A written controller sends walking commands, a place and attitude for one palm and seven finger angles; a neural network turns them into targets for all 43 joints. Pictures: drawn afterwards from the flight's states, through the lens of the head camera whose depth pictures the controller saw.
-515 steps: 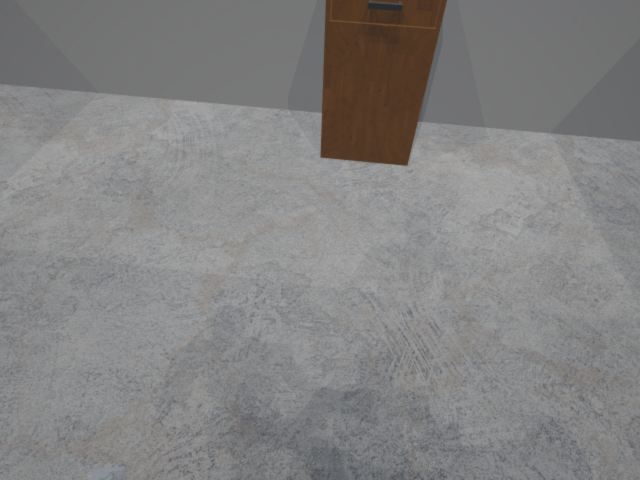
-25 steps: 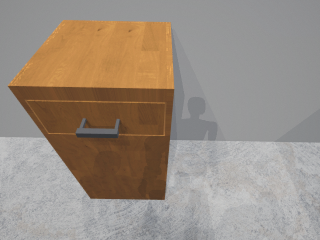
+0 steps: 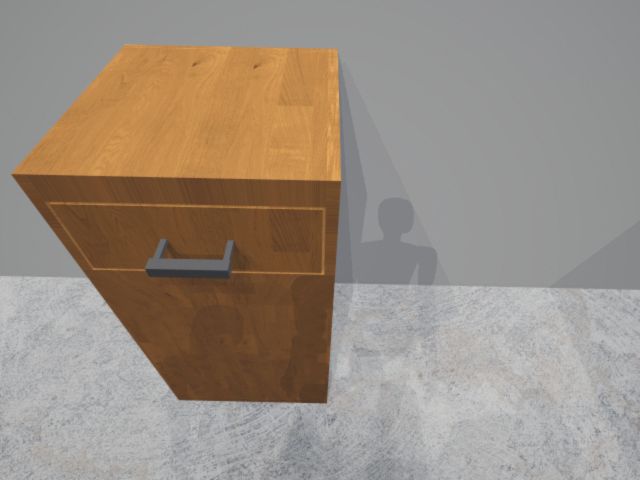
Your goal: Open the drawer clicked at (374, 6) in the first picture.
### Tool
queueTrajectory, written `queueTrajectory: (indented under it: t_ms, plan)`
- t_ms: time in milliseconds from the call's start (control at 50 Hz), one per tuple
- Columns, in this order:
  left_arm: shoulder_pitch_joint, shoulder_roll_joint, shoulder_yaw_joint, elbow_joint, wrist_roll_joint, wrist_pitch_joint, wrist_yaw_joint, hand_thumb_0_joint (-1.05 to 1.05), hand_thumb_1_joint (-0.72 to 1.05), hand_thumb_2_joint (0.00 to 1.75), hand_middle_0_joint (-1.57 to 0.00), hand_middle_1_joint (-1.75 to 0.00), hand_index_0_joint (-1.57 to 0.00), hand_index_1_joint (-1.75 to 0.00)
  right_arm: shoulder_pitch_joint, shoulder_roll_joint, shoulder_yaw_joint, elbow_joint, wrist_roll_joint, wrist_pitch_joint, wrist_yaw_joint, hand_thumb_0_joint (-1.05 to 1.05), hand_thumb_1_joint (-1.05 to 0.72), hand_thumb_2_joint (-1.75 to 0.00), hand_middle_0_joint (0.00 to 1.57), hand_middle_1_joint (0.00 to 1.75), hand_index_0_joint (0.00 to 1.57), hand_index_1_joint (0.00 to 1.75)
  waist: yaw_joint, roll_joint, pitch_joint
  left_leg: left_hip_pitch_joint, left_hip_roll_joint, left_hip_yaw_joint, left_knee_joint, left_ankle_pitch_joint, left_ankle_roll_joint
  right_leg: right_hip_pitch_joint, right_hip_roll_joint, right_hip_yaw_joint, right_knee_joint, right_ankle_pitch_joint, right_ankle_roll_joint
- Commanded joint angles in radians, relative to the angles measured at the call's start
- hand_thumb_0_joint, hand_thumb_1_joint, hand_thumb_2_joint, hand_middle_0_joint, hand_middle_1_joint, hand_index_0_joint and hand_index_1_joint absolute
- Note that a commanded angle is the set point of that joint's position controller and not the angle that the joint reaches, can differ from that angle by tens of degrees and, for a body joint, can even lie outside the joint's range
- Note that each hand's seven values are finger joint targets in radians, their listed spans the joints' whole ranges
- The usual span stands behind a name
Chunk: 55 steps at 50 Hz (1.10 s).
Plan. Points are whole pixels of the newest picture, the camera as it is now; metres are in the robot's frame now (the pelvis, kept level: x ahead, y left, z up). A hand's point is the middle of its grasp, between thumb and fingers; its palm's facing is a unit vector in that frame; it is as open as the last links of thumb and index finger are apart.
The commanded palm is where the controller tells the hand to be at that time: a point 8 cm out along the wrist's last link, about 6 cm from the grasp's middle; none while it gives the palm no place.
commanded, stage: look again from close up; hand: left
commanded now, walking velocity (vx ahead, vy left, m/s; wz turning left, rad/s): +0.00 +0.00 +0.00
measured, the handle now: (192, 257) +0.44 +0.24 -0.01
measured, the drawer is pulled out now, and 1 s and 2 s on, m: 0.00 0.00 0.00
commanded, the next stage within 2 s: shuffle to correct the standing spot in 0.34 s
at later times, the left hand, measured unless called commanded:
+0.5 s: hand out of the picture -0.03 +0.14 -0.17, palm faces +0.06 -0.98 -0.17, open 7.4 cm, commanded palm none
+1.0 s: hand out of the picture -0.04 +0.23 -0.19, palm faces +0.05 -0.97 -0.24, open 7.4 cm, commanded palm none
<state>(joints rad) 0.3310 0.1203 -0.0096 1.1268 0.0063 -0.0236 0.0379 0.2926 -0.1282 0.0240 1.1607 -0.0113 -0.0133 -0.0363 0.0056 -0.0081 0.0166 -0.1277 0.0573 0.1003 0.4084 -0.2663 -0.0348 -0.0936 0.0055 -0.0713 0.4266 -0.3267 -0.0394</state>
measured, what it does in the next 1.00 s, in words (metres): shifts its weight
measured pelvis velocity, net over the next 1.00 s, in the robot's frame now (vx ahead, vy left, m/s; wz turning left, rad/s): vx -0.07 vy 0.03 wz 0.00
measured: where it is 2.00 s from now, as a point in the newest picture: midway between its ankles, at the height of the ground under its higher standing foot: outside the picture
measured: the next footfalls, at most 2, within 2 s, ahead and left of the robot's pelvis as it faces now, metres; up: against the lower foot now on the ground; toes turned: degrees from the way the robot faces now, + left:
right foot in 1.22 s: -0.06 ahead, -0.06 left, +0.00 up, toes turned +2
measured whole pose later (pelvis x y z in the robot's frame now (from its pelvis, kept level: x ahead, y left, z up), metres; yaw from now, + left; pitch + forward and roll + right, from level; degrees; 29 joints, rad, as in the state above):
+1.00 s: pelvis -0.07 +0.03 -0.01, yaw +0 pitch +0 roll +2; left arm 0.23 0.21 0.06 1.01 0.02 0.04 0.04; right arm 0.22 -0.14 -0.02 1.01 -0.02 0.01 -0.02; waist 0.01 -0.06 0.06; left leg -0.28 0.00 0.08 0.55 -0.26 0.02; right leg -0.37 -0.02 0.01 0.85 -0.47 -0.03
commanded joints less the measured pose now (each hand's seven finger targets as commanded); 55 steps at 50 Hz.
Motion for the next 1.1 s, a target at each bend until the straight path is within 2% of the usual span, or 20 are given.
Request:
queueTrajectory:
  t_ms: [0, 420, 520, 560, 600, 640, 680, 720, 760, 800, 840, 860, 880, 900, 920, 940, 960, 980, 1020, 1080]
  plan:
    - [0.091, 0.087, 0.019, -0.014, 0.005, -0.007, 0.009, 0.0, 0.9, 0.9, -0.2, -0.3, -0.2, -0.3, 0.07, -0.074, -0.016, -0.015, -0.001, -0.012, -0.007, 0.0, -0.9, -0.9, 0.2, 0.3, 0.2, 0.3, 0.0, 0.003, 0.06, 0.007, 0.067, -0.062, -0.042, 0.244, 0.059, -0.07, -0.112, 0.093, -0.078, 0.353, 0.0]
    - [0.113, 0.082, 0.02, -0.009, 0.004, -0.01, 0.01, 0.0, 0.9, 0.9, -0.2, -0.3, -0.2, -0.3, 0.077, -0.06, -0.017, -0.013, -0.001, -0.01, -0.009, 0.0, -0.9, -0.9, 0.2, 0.3, 0.2, 0.3, 0.004, -0.005, 0.061, -0.003, 0.063, -0.054, -0.032, 0.233, 0.05, -0.063, -0.113, 0.098, -0.081, 0.403, -0.002]
    - [0.102, 0.112, 0.036, -0.049, 0.007, -0.002, 0.02, 0.0, 0.9, 0.9, -0.2, -0.3, -0.2, -0.3, 0.06, -0.077, -0.033, -0.05, 0.003, 0.001, -0.009, 0.0, -0.9, -0.9, 0.2, 0.3, 0.2, 0.3, 0.01, 0.008, 0.036, -0.017, 0.065, -0.05, 0.014, 0.357, 0.044, -0.068, -0.137, 0.12, -0.008, 0.588, -0.007]
    - [0.098, 0.133, 0.048, -0.062, 0.009, 0.003, 0.023, 0.0, 0.9, 0.9, -0.2, -0.3, -0.2, -0.3, 0.052, -0.085, -0.044, -0.071, 0.002, 0.012, -0.008, 0.0, -0.9, -0.9, 0.2, 0.3, 0.2, 0.3, 0.012, -0.012, 0.006, -0.037, 0.059, -0.034, 0.055, 0.332, 0.037, -0.056, -0.156, 0.139, 0.019, 0.649, -0.01]
    - [0.086, 0.14, 0.057, -0.08, 0.01, 0.011, 0.024, 0.0, 0.9, 0.9, -0.2, -0.3, -0.2, -0.3, 0.043, -0.092, -0.054, -0.089, -0.001, 0.023, -0.006, 0.0, -0.9, -0.9, 0.2, 0.3, 0.2, 0.3, 0.012, -0.019, 0.007, -0.059, 0.05, -0.025, 0.094, 0.312, 0.03, -0.072, -0.171, 0.161, 0.033, 0.641, -0.028]
    - [0.074, 0.161, 0.066, -0.09, 0.012, 0.017, 0.023, 0.0, 0.9, 0.9, -0.2, -0.3, -0.2, -0.3, 0.029, -0.091, -0.062, -0.109, -0.001, 0.034, -0.004, 0.0, -0.9, -0.9, 0.2, 0.3, 0.2, 0.3, 0.013, -0.062, 0.012, -0.098, 0.029, -0.015, 0.148, 0.234, 0.022, -0.084, -0.21, 0.197, 0.019, 0.638, -0.054]
    - [0.062, 0.175, 0.074, -0.099, 0.017, 0.025, 0.021, 0.0, 0.9, 0.9, -0.2, -0.3, -0.2, -0.3, 0.015, -0.084, -0.069, -0.128, -0.002, 0.043, -0.001, 0.0, -0.9, -0.9, 0.2, 0.3, 0.2, 0.3, 0.016, -0.089, 0.025, -0.141, 0.001, -0.015, 0.223, 0.079, 0.017, -0.097, -0.265, 0.244, -0.012, 0.622, -0.102]
    - [0.039, 0.19, 0.08, -0.111, 0.022, 0.031, 0.021, 0.0, 0.9, 0.9, -0.2, -0.3, -0.2, -0.3, -0.019, -0.086, -0.077, -0.15, -0.004, 0.051, 0.004, 0.0, -0.9, -0.9, 0.2, 0.3, 0.2, 0.3, 0.029, -0.142, 0.054, -0.222, -0.019, -0.037, 0.346, -0.154, 0.014, -0.12, -0.329, 0.295, -0.047, 0.628, -0.168]
    - [-0.002, 0.202, 0.087, -0.134, 0.029, 0.034, 0.019, 0.0, 0.9, 0.9, -0.2, -0.3, -0.2, -0.3, -0.031, -0.087, -0.085, -0.168, -0.002, 0.054, 0.008, 0.0, -0.9, -0.9, 0.2, 0.3, 0.2, 0.3, 0.023, -0.157, 0.056, -0.253, -0.028, -0.074, 0.424, -0.218, 0.014, -0.128, -0.339, 0.275, -0.036, 0.674, -0.196]
    - [-0.057, 0.214, 0.095, -0.157, 0.03, 0.037, 0.018, 0.0, 0.9, 0.9, -0.2, -0.3, -0.2, -0.3, 0.009, -0.078, -0.085, -0.166, 0.002, 0.048, 0.01, 0.0, -0.9, -0.9, 0.2, 0.3, 0.2, 0.3, -0.007, -0.146, 0.023, -0.201, -0.024, -0.087, 0.315, -0.184, 0.013, -0.136, -0.324, 0.24, 0.016, 0.679, -0.171]
    - [-0.076, 0.218, 0.097, -0.168, 0.02, 0.04, 0.013, 0.0, 0.9, 0.9, -0.2, -0.3, -0.2, -0.3, 0.058, -0.075, -0.081, -0.151, 0.001, 0.036, 0.012, 0.0, -0.9, -0.9, 0.2, 0.3, 0.2, 0.3, -0.032, -0.135, -0.013, -0.074, -0.036, -0.05, 0.089, 0.037, 0.014, -0.175, -0.262, 0.193, 0.09, 0.549, -0.107]
    - [-0.062, 0.187, 0.091, -0.173, 0.015, 0.044, 0.01, 0.0, 0.9, 0.9, -0.2, -0.3, -0.2, -0.3, 0.083, -0.096, -0.081, -0.142, -0.003, 0.023, 0.01, 0.0, -0.9, -0.9, 0.2, 0.3, 0.2, 0.3, -0.033, -0.036, -0.04, 0.017, 0.009, -0.077, 0.004, 0.195, 0.028, -0.225, -0.184, 0.149, 0.163, 0.363, -0.063]
    - [-0.03, 0.125, 0.078, -0.184, 0.012, 0.053, 0.007, 0.0, 0.9, 0.9, -0.2, -0.3, -0.2, -0.3, 0.07, -0.152, -0.088, -0.156, -0.011, 0.013, 0.01, 0.0, -0.9, -0.9, 0.2, 0.3, 0.2, 0.3, -0.014, 0.202, -0.029, 0.014, 0.185, -0.287, -0.072, 0.354, 0.098, -0.32, -0.052, 0.057, 0.284, -0.041, 0.009]
    - [-0.008, 0.094, 0.069, -0.186, 0.012, 0.05, 0.012, 0.0, 0.9, 0.9, -0.2, -0.3, -0.2, -0.3, 0.061, -0.184, -0.087, -0.177, -0.014, 0.016, 0.011, 0.0, -0.9, -0.9, 0.2, 0.3, 0.2, 0.3, -0.016, 0.245, -0.025, -0.095, 0.28, -0.369, -0.132, 0.341, 0.19, -0.295, -0.005, 0.048, 0.439, -0.249, 0.018]
    - [-0.021, 0.102, 0.067, -0.175, 0.015, 0.058, 0.015, 0.0, 0.9, 0.9, -0.2, -0.3, -0.2, -0.3, 0.037, -0.174, -0.082, -0.182, -0.015, 0.005, 0.0, 0.0, -0.9, -0.9, 0.2, 0.3, 0.2, 0.3, -0.017, 0.216, -0.033, -0.173, 0.295, -0.426, -0.2, 0.145, 0.215, -0.264, -0.015, 0.109, 0.531, -0.241, 0.017]
    - [-0.035, 0.128, 0.073, -0.165, 0.019, 0.056, 0.007, 0.0, 0.9, 0.9, -0.2, -0.3, -0.2, -0.3, -0.026, -0.195, -0.078, -0.187, -0.016, 0.002, -0.004, 0.0, -0.9, -0.9, 0.2, 0.3, 0.2, 0.3, 0.005, 0.193, 0.005, -0.231, 0.267, -0.408, -0.229, -0.053, 0.217, -0.254, -0.03, 0.138, 0.558, -0.182, 0.012]
    - [-0.024, 0.131, 0.072, -0.151, 0.022, 0.051, -0.003, 0.0, 0.9, 0.9, -0.2, -0.3, -0.2, -0.3, -0.074, -0.184, -0.073, -0.192, -0.018, -0.003, -0.003, 0.0, -0.9, -0.9, 0.2, 0.3, 0.2, 0.3, 0.021, 0.143, 0.022, -0.237, 0.239, -0.376, -0.24, -0.153, 0.211, -0.259, -0.041, 0.131, 0.543, -0.132, 0.016]
    - [-0.007, 0.111, 0.062, -0.136, 0.024, 0.048, -0.012, 0.0, 0.9, 0.9, -0.2, -0.3, -0.2, -0.3, -0.079, -0.161, -0.066, -0.19, -0.019, -0.006, -0.002, 0.0, -0.9, -0.9, 0.2, 0.3, 0.2, 0.3, 0.024, 0.121, 0.026, -0.231, 0.221, -0.349, -0.244, -0.166, 0.202, -0.26, -0.044, 0.113, 0.511, -0.108, 0.021]
    - [0.005, 0.076, 0.047, -0.119, 0.024, 0.047, -0.02, 0.0, 0.9, 0.9, -0.2, -0.3, -0.2, -0.3, -0.039, -0.151, -0.063, -0.163, -0.021, -0.004, -0.002, 0.0, -0.9, -0.9, 0.2, 0.3, 0.2, 0.3, 0.004, 0.125, 0.034, -0.163, 0.205, -0.315, -0.239, -0.139, 0.195, -0.267, -0.046, 0.075, 0.419, -0.11, 0.033]
    - [-0.038, 0.078, 0.04, -0.125, 0.025, 0.041, -0.025, 0.0, 0.9, 0.9, -0.2, -0.3, -0.2, -0.3, 0.041, -0.169, -0.071, -0.126, -0.025, 0.002, 0.0, 0.0, -0.9, -0.9, 0.2, 0.3, 0.2, 0.3, -0.039, 0.116, 0.047, -0.088, 0.214, -0.322, -0.224, -0.129, 0.199, -0.275, -0.036, 0.048, 0.291, -0.163, 0.027]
